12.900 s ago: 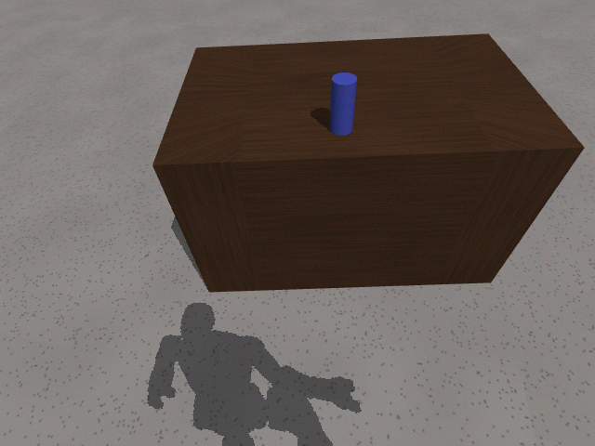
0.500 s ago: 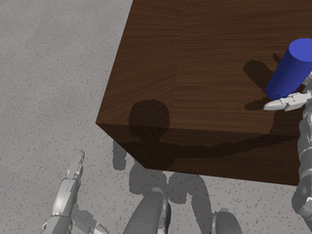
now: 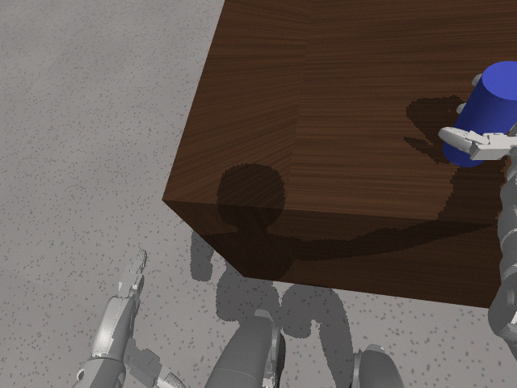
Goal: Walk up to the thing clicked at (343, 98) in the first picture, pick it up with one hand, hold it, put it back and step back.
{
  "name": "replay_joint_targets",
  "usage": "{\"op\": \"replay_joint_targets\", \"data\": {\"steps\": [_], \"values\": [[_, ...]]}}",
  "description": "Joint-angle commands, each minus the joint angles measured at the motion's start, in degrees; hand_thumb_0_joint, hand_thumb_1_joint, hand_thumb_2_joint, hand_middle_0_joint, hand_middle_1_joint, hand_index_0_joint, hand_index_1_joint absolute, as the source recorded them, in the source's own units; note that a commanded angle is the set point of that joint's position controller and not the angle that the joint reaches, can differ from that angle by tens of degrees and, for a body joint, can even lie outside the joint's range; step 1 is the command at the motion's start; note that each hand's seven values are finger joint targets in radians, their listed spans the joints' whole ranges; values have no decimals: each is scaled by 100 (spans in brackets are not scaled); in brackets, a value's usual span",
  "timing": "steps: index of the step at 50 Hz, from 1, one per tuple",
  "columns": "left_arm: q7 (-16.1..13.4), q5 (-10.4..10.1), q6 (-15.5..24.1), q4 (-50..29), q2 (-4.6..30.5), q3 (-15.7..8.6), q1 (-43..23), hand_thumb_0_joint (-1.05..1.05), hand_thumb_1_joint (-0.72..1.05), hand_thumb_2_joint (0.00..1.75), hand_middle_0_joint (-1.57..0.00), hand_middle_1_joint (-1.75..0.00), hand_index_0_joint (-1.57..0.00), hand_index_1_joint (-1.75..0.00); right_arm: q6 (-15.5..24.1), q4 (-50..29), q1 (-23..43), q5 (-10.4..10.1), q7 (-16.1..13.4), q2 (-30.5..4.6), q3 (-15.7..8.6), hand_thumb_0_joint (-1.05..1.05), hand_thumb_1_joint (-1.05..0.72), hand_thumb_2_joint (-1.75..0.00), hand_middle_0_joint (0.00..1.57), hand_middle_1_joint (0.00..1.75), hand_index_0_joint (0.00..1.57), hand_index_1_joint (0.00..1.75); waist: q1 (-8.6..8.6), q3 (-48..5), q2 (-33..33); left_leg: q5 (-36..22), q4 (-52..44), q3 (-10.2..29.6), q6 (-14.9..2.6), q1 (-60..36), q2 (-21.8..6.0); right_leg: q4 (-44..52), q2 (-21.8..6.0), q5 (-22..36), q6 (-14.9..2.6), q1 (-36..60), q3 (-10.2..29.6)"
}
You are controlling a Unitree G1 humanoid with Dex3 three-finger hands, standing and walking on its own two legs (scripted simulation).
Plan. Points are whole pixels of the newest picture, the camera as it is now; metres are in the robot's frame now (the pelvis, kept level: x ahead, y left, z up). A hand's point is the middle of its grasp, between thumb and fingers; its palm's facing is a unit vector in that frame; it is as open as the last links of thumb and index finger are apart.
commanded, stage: close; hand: right
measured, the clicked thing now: (484, 120) +0.51 -0.20 +0.05
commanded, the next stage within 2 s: settle in 0.12 s
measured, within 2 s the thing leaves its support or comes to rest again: leaves its support in 0.64 s
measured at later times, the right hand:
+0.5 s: hand (487, 119) +0.50 -0.20 +0.05, palm faces +0.15 +0.99 +0.01, open 8.9 cm
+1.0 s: hand (499, 99) +0.51 -0.20 +0.08, palm faces +0.16 +0.99 -0.01, open 9.0 cm
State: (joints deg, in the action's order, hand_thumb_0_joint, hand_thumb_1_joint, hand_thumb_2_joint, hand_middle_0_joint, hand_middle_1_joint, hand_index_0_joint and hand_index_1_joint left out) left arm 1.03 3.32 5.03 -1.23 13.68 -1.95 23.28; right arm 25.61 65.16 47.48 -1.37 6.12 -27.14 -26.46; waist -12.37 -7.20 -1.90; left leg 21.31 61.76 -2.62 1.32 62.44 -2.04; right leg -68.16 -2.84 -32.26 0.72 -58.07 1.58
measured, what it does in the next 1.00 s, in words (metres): stands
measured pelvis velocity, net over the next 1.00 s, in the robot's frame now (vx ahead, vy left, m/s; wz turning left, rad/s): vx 0.02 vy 0.00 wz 0.00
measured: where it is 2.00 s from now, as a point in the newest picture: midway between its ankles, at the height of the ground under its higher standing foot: outside the picture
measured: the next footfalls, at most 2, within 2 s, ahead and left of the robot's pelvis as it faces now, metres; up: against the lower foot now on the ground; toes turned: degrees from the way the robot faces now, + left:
none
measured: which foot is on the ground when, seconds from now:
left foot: down 0.00-1.00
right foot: down 0.00-1.00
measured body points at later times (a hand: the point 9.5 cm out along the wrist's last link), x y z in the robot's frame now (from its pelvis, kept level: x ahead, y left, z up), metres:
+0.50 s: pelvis +0.01 +0.00 +0.01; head +0.13 -0.04 +0.44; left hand +0.16 +0.26 +0.01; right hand +0.49 -0.25 +0.05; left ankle +0.07 +0.14 -0.64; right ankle +0.00 -0.12 -0.64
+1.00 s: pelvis +0.02 +0.00 +0.03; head +0.13 -0.03 +0.47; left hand +0.17 +0.27 +0.01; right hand +0.49 -0.25 +0.09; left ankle +0.07 +0.14 -0.64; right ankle +0.00 -0.12 -0.64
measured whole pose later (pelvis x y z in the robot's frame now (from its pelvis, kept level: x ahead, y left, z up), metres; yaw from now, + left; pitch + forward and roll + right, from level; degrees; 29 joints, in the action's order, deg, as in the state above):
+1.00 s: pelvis +0.02 +0.00 +0.03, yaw +0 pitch +18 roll +2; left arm -0.2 1.9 3.5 7.2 15.0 -3.2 21.4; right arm 20.3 61.7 43.4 -3.2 4.5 -24.6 -24.0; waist -10.3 -5.7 -0.5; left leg 19.9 53.1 -1.7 1.7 51.1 -2.1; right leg -58.1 -2.5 -30.0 0.5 -46.1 0.3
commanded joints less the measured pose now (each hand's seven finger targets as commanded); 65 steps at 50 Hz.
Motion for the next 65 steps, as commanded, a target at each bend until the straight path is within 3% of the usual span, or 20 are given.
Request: {"op": "replay_joint_targets", "data": {"steps": [1,4,6,10,11,17,26,28,35,40,43,45,46,48,51,54,56,58,62,65], "values": [[-68,-13,269,-1062,1054,-796,520,0,-54,4,-4,-5,-5,-4,223,-1167,1821,49,-10,-1296,-97,0,-25,-95,129,116,129,116,-3,-3167,1274,-1447,-396,123,-192,-2360,221,944,188,2044,-18,1264,-67],[-57,-44,190,-913,1105,-795,527,0,-54,4,-4,-5,-5,-5,76,-1054,1558,-78,-30,-959,-41,0,-27,-102,136,124,136,124,42,-2922,1212,-1486,-373,-11,-225,-2139,277,1019,152,2502,44,1396,43],[-71,-74,181,-1090,1099,-811,121,0,-58,7,-6,-5,-5,-6,128,-1501,1898,-90,-110,-1305,-266,0,-31,-112,131,129,133,129,135,-2911,1031,-1460,-447,-27,-212,-2334,270,1081,150,2361,25,1253,53],[-96,-88,182,-1000,968,-655,-133,0,-54,5,-5,-5,-5,-5,216,-1329,2035,-93,-88,-951,-27,0,-30,-103,139,126,140,126,34,-2408,680,-1069,-594,25,-201,-2303,253,1176,121,1687,-68,855,47],[-105,-109,208,-1069,930,-640,-263,0,-54,4,-5,-5,-5,-4,241,-1044,1910,-65,-98,-1201,-198,0,-31,-102,141,126,141,126,47,-2375,637,-952,-614,42,-188,-2305,254,1179,118,1550,-83,770,41],[-76,-49,192,-786,759,-454,608,0,-55,5,-6,-6,-6,-6,262,-1256,1973,-80,25,-1065,-56,0,-30,-114,126,128,128,128,-3,-2806,1207,-1519,-513,56,-215,-2255,272,1118,165,2284,3,1469,-27],[-170,-69,136,-771,1366,-1145,-148,0,-56,6,-6,-5,-5,-6,135,-2355,2612,-137,-253,-1434,-212,0,-29,-120,131,135,133,135,103,-3250,1381,-1618,-659,13,-242,-2467,263,1250,136,2668,36,2084,33],[-162,-98,147,-880,1218,-914,-387,0,-57,7,-5,-5,-4,-6,142,-2158,2533,-200,-229,-965,65,0,-28,-120,131,135,133,135,42,-3353,1113,-1844,-718,-38,-249,-2716,293,1306,122,3002,42,2190,93],[-175,-135,117,-177,629,-125,171,0,-57,7,-5,-5,-4,-6,222,-2078,2654,-238,-80,-1420,-7,0,-25,-118,133,135,136,135,246,-3181,1238,-2363,-937,117,-220,-3185,244,1435,242,3181,14,2228,-85],[-183,-76,123,125,992,-631,391,0,-54,5,-5,-5,-5,-5,214,-2438,2845,-252,-146,-1586,-145,0,-31,-125,131,138,134,138,198,-3002,1573,-2272,-1029,175,-220,-2953,222,1496,250,3188,18,2523,-158],[-199,-109,185,-220,1251,-909,-76,0,-55,6,-5,-5,-5,-6,105,-2097,2578,-286,-142,-1061,84,0,-34,-126,130,138,133,138,23,-2952,1125,-2241,-1087,91,-216,-2983,253,1568,221,3127,-3,2550,-81],[-213,-154,203,-375,1083,-745,-363,0,-56,6,-5,-5,-5,-6,157,-2713,3109,-286,-168,-1264,85,0,-36,-127,132,140,135,140,163,-3203,1160,-2154,-1118,87,-225,-3119,245,1649,186,3149,14,2715,-45],[-244,-163,246,-559,1312,-956,-495,0,-57,7,-5,-5,-4,-6,82,-2194,2702,-311,-133,-970,177,0,-33,-128,132,141,135,141,48,-3384,975,-2286,-1124,53,-216,-3215,246,1641,177,3268,11,2819,-27],[-171,-185,247,-171,825,-399,-236,0,-57,7,-5,-5,-4,-6,-41,-1364,2107,-353,-12,-450,412,0,-33,-128,132,141,135,141,133,-2730,543,-2160,-1238,11,-199,-3227,256,1717,214,3012,-23,2340,-19],[-208,-162,269,-79,859,-348,-317,0,-57,7,-5,-4,-4,-5,75,-2165,2852,-288,31,-1398,8,0,-32,-127,132,140,136,140,367,-3297,1083,-2384,-1182,91,-211,-3431,211,1736,220,3315,22,2595,-80],[-187,-160,264,269,751,-296,-30,0,-56,6,-5,-5,-4,-5,1,-1855,2555,-345,83,-1056,115,0,-32,-129,132,142,135,142,309,-2772,1003,-2263,-1288,101,-213,-3304,216,1814,253,3112,12,2505,-101],[-229,-158,303,61,957,-528,-159,0,-56,6,-5,-5,-4,-5,55,-2415,2954,-316,17,-1492,-63,0,-37,-133,132,143,135,143,318,-3209,1238,-2333,-1285,126,-203,-3422,206,1816,251,3168,12,2789,-136],[-208,-141,268,290,958,-540,171,0,-56,6,-5,-5,-4,-5,-55,-1910,2394,-335,-17,-1124,42,0,-36,-132,131,143,134,143,246,-2714,1006,-2278,-1355,87,-206,-3277,241,1886,259,3165,16,2676,-129],[-235,-160,314,219,946,-633,-142,0,-56,6,-5,-5,-4,-6,35,-2773,3206,-344,-136,-1395,19,0,-41,-134,132,144,135,144,279,-2965,1303,-2186,-1383,98,-216,-3230,238,1913,216,3241,44,2949,-105],[-246,-176,362,306,1048,-704,-318,0,-56,6,-5,-5,-4,-6,-98,-2037,2623,-361,-129,-872,250,0,-36,-136,129,145,133,145,235,-2551,936,-1851,-1455,67,-203,-3114,245,2021,196,2737,-2,2695,-68]]}}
